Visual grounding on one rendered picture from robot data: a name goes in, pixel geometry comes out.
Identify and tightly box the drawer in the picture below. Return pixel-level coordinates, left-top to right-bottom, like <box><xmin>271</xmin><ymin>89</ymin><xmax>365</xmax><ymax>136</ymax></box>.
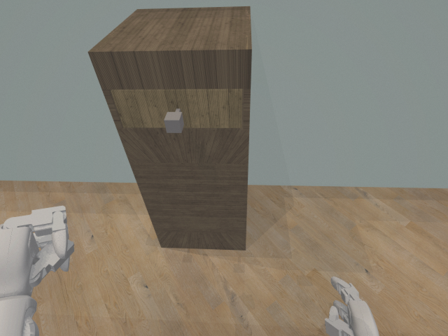
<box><xmin>111</xmin><ymin>89</ymin><xmax>243</xmax><ymax>128</ymax></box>

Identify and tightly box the robot right hand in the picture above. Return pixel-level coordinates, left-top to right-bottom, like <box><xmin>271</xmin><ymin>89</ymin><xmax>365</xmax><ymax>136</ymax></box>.
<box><xmin>325</xmin><ymin>276</ymin><xmax>379</xmax><ymax>336</ymax></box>

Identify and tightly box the cabinet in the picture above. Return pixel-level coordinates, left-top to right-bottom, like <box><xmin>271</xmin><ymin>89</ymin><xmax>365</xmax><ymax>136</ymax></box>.
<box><xmin>88</xmin><ymin>6</ymin><xmax>252</xmax><ymax>251</ymax></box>

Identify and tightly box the robot left forearm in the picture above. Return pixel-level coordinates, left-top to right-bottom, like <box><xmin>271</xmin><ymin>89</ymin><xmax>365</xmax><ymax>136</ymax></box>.
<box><xmin>0</xmin><ymin>295</ymin><xmax>39</xmax><ymax>336</ymax></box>

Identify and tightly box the robot left hand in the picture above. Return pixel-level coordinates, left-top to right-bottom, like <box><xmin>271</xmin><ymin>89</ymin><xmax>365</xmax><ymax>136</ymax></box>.
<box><xmin>0</xmin><ymin>206</ymin><xmax>74</xmax><ymax>298</ymax></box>

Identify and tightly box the handle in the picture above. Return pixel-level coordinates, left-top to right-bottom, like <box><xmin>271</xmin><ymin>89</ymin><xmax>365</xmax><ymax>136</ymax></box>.
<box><xmin>164</xmin><ymin>108</ymin><xmax>184</xmax><ymax>133</ymax></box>

